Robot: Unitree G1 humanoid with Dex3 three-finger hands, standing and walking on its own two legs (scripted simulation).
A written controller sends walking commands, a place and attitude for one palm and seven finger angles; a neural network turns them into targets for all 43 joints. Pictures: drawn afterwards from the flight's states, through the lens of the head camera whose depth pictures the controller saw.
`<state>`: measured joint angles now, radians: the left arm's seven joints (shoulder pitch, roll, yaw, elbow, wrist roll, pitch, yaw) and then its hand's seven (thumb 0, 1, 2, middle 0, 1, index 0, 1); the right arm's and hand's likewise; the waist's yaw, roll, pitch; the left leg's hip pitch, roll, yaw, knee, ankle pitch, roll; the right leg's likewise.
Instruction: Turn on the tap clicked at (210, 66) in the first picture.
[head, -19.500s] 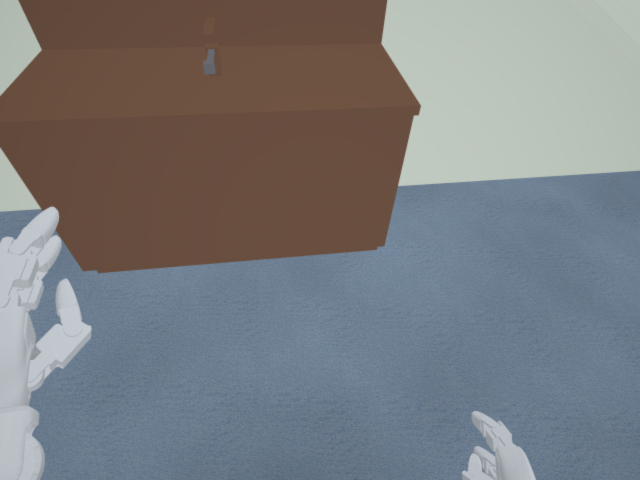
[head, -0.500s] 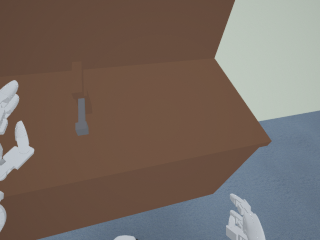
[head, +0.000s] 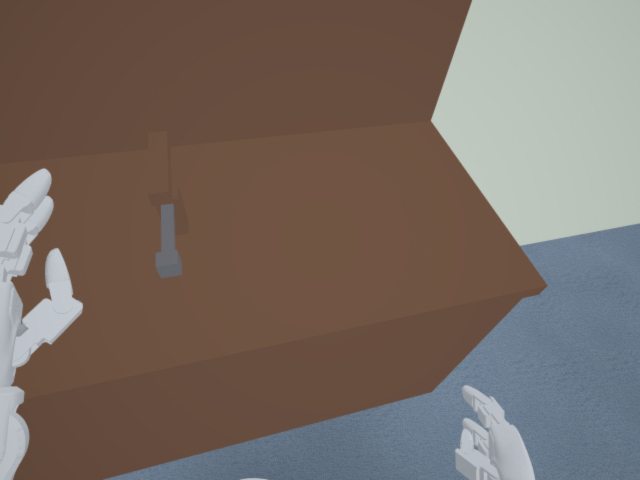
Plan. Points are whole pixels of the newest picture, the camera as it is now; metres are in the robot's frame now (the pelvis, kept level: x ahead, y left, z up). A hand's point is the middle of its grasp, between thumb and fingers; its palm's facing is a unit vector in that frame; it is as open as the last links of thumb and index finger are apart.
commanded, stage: look again from close up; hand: left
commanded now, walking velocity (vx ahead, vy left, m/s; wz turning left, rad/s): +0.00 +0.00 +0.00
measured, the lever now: (169, 263) +0.37 +0.25 +0.02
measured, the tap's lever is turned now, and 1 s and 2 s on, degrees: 0 0 0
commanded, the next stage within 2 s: shuffle to correct the standing spot in 0.10 s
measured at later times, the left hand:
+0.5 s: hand (128, 292) +0.24 +0.21 +0.16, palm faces +0.34 -0.86 -0.39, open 7.4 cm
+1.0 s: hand (151, 305) +0.23 +0.19 +0.15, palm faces +0.32 -0.85 -0.41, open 7.4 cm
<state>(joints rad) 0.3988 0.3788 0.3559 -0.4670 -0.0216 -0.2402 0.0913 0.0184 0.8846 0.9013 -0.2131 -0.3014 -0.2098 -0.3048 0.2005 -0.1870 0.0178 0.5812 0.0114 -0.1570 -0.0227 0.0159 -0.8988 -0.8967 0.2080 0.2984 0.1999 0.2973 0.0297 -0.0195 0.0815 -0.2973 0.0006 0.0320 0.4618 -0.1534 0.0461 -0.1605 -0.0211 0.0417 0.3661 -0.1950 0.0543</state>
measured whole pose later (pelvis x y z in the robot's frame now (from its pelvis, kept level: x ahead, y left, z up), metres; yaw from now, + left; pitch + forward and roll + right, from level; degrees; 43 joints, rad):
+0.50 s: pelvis +0.02 -0.04 +0.00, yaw +0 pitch +0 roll -2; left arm 0.41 0.38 0.36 -0.48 -0.05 -0.20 0.08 0.02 0.88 0.90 -0.21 -0.30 -0.21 -0.30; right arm 0.19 -0.17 0.01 0.56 0.02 -0.12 -0.02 0.02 -0.90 -0.90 0.21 0.30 0.20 0.30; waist 0.02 -0.01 0.07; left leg -0.29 0.04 0.01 0.46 -0.17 -0.01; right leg -0.17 0.02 0.03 0.39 -0.22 0.01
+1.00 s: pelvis +0.02 -0.05 +0.00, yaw +0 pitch +0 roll -2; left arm 0.49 0.39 0.35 -0.50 -0.08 -0.16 0.09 0.02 0.88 0.90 -0.22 -0.30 -0.21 -0.31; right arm 0.20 -0.23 -0.02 0.58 0.02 -0.09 -0.05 0.02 -0.90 -0.90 0.20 0.30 0.20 0.30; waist 0.01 0.02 0.06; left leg -0.30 0.08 -0.01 0.51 -0.20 -0.03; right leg -0.17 0.06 0.01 0.42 -0.25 -0.02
